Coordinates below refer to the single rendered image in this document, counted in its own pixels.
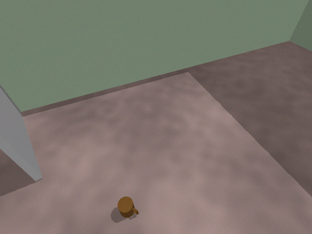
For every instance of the mug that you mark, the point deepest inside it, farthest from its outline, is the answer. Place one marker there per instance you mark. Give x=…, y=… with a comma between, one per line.
x=126, y=207

